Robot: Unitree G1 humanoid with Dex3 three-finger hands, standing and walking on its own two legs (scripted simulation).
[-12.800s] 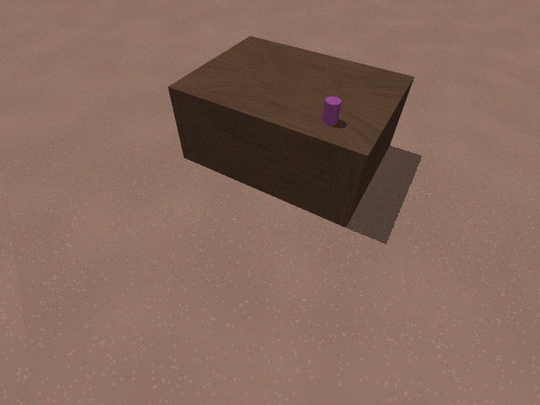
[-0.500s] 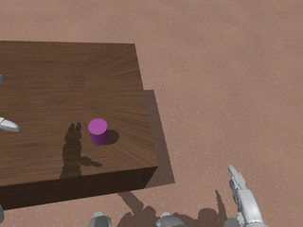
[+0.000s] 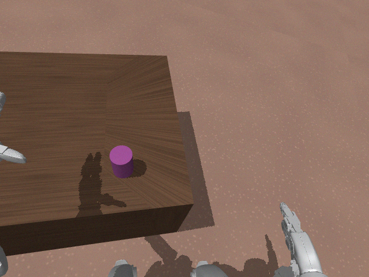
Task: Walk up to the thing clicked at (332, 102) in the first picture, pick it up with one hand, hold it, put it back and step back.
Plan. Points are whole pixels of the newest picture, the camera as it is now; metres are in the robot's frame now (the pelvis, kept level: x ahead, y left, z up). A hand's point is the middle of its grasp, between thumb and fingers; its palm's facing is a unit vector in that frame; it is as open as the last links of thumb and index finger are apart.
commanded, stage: go down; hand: left
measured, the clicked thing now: (122, 162) +0.48 +0.12 -0.20
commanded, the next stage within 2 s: none
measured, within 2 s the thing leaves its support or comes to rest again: neither
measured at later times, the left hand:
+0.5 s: hand (0, 121) +0.43 +0.31 +0.08, palm faces +0.02 -1.00 -0.02, open 17.2 cm
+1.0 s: hand (4, 123) +0.43 +0.31 +0.07, palm faces +0.02 -1.00 -0.02, open 17.4 cm
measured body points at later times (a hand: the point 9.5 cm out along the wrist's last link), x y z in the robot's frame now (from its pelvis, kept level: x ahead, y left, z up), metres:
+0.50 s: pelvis +0.00 +0.00 +0.00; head +0.09 +0.05 +0.44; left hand +0.42 +0.37 +0.08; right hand +0.16 -0.25 -0.02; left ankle +0.04 +0.12 -0.67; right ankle -0.01 -0.16 -0.67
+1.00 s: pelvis +0.00 +0.00 +0.00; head +0.10 +0.04 +0.44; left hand +0.42 +0.36 +0.08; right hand +0.16 -0.26 -0.02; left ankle +0.04 +0.12 -0.67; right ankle -0.01 -0.16 -0.67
